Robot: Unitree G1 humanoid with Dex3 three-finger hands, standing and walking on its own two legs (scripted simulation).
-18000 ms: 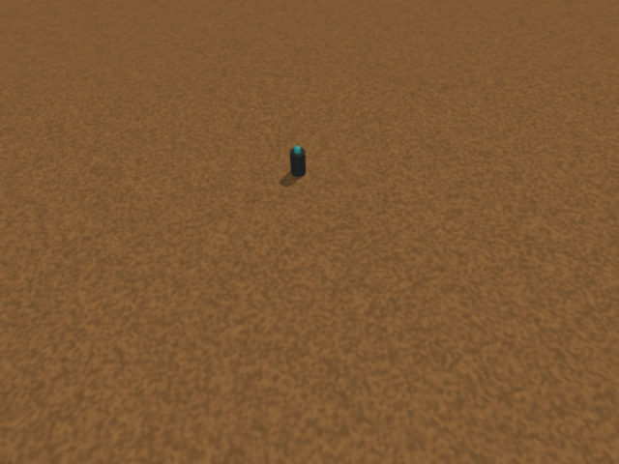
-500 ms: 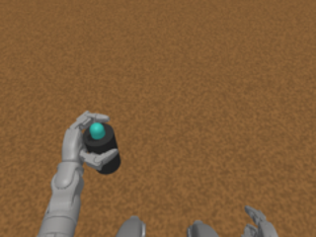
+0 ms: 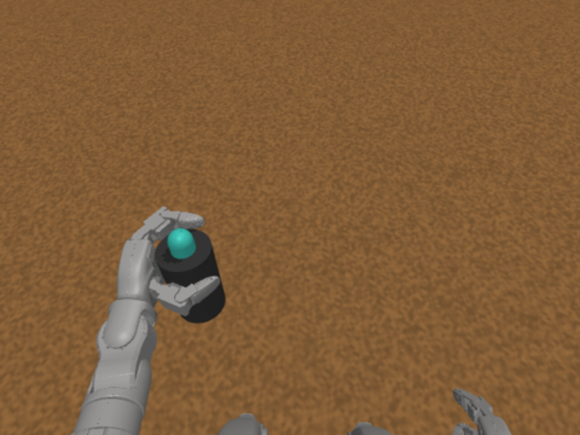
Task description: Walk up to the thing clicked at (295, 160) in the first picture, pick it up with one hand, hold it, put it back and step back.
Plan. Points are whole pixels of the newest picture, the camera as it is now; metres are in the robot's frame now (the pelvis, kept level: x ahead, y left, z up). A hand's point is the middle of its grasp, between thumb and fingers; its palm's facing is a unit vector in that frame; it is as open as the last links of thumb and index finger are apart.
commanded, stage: hold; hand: left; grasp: from the side
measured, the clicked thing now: (191, 271) +0.33 +0.17 +0.02
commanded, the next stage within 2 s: none
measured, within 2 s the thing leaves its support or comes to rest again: neither
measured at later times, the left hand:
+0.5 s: hand (182, 266) +0.31 +0.17 +0.06, palm faces +0.04 -1.00 -0.01, open 10.4 cm
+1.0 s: hand (182, 268) +0.31 +0.17 +0.06, palm faces +0.03 -1.00 -0.02, open 10.4 cm
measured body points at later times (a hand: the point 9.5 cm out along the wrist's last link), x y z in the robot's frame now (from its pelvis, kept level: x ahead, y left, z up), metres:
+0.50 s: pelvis -0.01 +0.00 +0.01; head +0.03 +0.00 +0.46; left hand +0.31 +0.22 +0.06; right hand +0.13 -0.25 -0.10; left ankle +0.01 +0.13 -0.69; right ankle +0.00 -0.13 -0.69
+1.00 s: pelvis -0.01 +0.00 +0.01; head +0.03 +0.00 +0.46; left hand +0.31 +0.22 +0.06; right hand +0.12 -0.25 -0.10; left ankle +0.01 +0.13 -0.69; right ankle +0.00 -0.13 -0.69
